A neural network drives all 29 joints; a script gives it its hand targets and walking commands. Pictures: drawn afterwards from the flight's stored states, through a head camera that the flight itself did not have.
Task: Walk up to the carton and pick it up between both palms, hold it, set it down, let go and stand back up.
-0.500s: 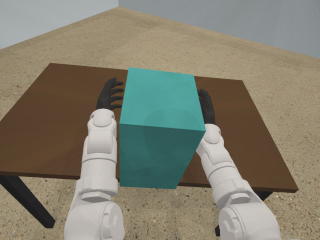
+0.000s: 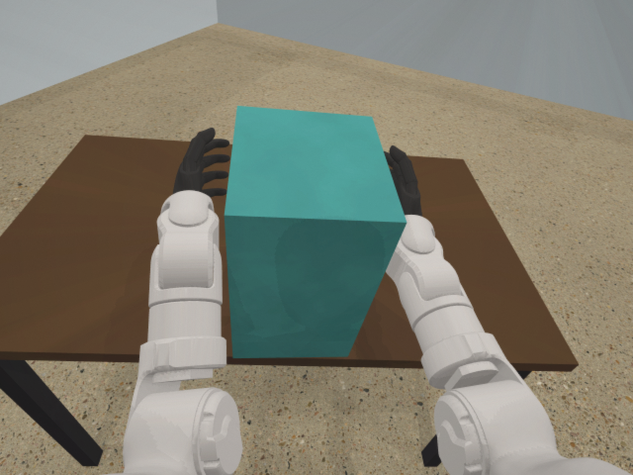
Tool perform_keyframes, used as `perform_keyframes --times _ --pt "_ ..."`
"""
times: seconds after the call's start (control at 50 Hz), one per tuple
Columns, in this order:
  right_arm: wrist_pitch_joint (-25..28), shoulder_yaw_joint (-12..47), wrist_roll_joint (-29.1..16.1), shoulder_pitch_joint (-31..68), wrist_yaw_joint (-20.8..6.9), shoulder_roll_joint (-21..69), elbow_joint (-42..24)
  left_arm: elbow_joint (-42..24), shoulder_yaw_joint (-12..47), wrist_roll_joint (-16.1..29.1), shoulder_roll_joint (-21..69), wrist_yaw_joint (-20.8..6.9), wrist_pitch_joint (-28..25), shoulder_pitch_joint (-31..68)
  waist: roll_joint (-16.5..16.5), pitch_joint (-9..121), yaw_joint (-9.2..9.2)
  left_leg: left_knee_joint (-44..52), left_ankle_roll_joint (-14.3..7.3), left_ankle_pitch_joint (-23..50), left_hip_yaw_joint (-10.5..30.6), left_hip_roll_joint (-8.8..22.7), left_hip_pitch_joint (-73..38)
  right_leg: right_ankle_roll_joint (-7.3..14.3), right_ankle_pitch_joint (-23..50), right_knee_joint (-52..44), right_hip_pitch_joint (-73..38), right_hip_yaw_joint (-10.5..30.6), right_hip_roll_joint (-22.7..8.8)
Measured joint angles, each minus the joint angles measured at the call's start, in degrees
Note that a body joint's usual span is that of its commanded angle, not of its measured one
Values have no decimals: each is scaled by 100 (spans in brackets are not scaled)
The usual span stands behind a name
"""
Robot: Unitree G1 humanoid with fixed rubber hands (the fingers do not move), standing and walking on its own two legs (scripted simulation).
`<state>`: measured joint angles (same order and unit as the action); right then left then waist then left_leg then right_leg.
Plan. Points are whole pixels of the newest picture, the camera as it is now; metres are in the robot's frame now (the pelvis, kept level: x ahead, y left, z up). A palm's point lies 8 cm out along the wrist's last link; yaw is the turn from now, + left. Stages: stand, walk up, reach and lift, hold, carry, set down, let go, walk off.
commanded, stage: reach and lift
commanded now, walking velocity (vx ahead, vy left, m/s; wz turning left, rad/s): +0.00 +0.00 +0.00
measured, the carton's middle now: (298, 244) +0.37 +0.00 +0.12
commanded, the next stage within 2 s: hold in 1.64 s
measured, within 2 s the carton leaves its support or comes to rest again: neither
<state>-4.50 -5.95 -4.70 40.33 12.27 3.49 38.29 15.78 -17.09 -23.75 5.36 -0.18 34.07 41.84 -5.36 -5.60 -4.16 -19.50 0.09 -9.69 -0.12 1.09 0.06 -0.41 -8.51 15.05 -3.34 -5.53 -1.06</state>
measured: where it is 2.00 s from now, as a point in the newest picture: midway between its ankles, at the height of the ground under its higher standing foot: outside the picture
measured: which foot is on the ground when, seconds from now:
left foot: down 0.00-1.00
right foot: down 0.00-1.00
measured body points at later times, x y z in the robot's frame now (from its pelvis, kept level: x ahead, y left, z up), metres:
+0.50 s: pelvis +0.00 +0.00 +0.00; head -0.05 +0.04 +0.44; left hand +0.39 +0.13 +0.23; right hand +0.38 -0.13 +0.21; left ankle +0.02 +0.12 -0.75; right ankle +0.01 -0.12 -0.75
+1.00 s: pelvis +0.00 +0.00 +0.00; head -0.06 +0.03 +0.44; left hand +0.39 +0.13 +0.25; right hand +0.38 -0.13 +0.24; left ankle +0.02 +0.12 -0.75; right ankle +0.01 -0.12 -0.75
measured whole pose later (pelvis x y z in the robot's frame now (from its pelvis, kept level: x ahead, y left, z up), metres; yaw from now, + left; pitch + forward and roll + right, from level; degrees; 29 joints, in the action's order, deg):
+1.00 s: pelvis +0.00 +0.00 +0.00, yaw +0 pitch -11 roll -1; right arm -17.6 -3.3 -11.9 50.1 14.0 0.3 38.2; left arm 13.8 -20.5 -24.4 3.5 -1.9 46.7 49.2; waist -4.1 -3.3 -6.1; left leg -20.2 0.4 -10.2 -0.3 1.6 -1.3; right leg -0.1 -8.7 15.3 -4.9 -5.2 -0.5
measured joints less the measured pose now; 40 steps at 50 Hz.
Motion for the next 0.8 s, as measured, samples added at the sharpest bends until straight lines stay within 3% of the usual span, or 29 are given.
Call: perform_keyframes --times 0.4,0.8 --pt "-724 300 -417 262 74 -177 -331 -533 -72 -95 1 -66 796 147 100 -45 -144 -24 -18 -28 -18 -6 -194 -15 -12 4 -200 16 -6" --pt "-1099 6 -415 955 40 -199 108 -75 -337 -159 -165 -101 1149 839 124 198 -128 11 6 26 -48 23 -110 16 26 13 -82 53 26"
